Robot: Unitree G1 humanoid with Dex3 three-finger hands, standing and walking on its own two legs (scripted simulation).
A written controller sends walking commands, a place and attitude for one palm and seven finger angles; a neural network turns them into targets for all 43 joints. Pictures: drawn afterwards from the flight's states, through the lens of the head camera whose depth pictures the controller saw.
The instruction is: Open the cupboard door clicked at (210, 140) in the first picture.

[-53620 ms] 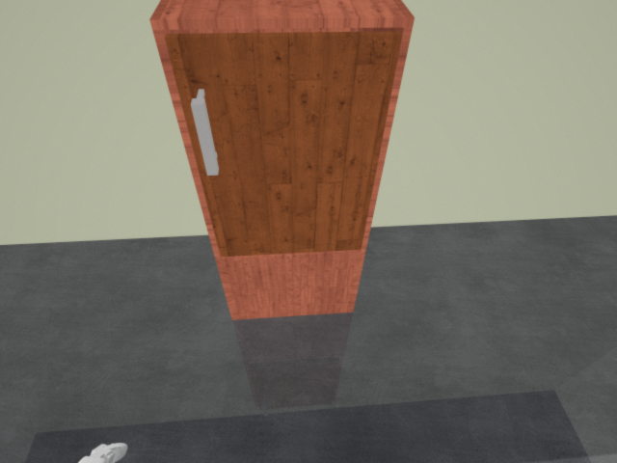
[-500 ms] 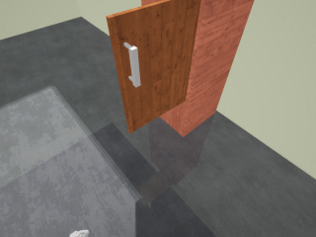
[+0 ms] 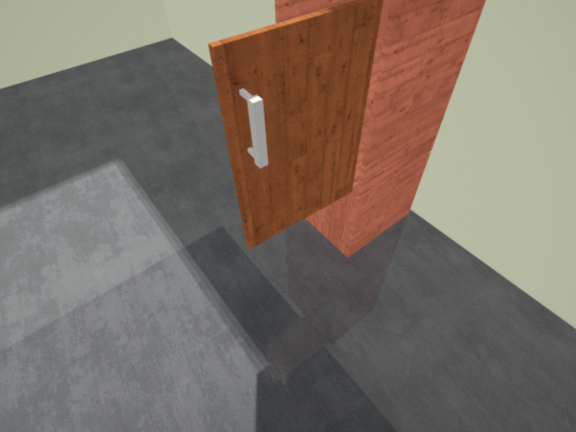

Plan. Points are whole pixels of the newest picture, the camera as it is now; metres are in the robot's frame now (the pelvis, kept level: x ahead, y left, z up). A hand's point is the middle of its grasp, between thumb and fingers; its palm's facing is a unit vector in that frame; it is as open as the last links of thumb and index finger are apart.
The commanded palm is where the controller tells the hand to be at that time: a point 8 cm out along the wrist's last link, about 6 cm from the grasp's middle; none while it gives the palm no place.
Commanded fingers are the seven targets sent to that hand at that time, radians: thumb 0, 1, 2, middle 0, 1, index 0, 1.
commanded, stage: let the arm hang, fingers relaxed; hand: left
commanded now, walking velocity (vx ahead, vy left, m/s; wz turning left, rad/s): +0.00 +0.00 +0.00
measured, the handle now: (253, 129) +0.66 +0.12 +0.05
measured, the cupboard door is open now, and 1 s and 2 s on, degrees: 87 87 87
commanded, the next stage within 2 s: look to check the result in 0.32 s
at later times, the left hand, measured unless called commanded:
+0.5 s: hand out of the picture +0.11 +0.22 -0.15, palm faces -0.04 -0.94 -0.33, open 7.4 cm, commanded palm none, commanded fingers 0.00 0.90 0.90 -0.20 -0.30 -0.20 -0.30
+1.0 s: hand out of the picture +0.13 +0.22 -0.15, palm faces -0.04 -0.94 -0.35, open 7.4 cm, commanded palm none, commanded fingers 0.00 0.90 0.90 -0.20 -0.30 -0.20 -0.30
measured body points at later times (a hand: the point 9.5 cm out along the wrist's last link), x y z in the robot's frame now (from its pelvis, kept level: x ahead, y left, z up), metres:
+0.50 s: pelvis +0.03 -0.01 +0.01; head +0.05 -0.02 +0.46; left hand +0.11 +0.27 -0.13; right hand +0.10 -0.30 -0.14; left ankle +0.06 +0.11 -0.74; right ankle +0.02 -0.11 -0.74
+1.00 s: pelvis +0.05 -0.02 +0.01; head +0.07 -0.04 +0.46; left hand +0.13 +0.27 -0.12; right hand +0.12 -0.31 -0.14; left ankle +0.06 +0.11 -0.74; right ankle +0.02 -0.11 -0.74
